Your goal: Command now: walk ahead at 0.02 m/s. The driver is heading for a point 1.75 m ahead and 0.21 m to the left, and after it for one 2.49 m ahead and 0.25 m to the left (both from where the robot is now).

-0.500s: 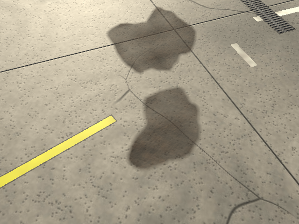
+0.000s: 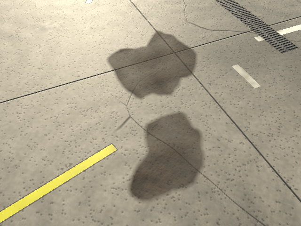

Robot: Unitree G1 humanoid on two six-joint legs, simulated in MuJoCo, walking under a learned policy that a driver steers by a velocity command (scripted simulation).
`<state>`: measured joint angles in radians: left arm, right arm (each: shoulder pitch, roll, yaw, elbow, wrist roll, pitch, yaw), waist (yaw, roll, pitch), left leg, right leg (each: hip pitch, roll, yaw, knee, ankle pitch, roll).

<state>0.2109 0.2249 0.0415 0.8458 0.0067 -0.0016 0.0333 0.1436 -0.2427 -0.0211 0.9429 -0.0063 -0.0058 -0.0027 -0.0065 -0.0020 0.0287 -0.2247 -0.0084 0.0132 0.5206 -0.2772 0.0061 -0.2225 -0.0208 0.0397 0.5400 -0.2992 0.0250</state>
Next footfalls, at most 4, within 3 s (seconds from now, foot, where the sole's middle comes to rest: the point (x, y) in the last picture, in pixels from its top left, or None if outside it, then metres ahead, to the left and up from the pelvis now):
1.88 left None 0.43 0.10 -0.77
2.42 right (185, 178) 0.75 -0.14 -0.77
2.98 left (136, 130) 1.05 0.11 -0.77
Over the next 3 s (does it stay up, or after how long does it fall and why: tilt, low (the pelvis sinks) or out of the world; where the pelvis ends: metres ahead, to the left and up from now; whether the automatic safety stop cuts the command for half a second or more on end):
stays up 0.90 0.00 -0.02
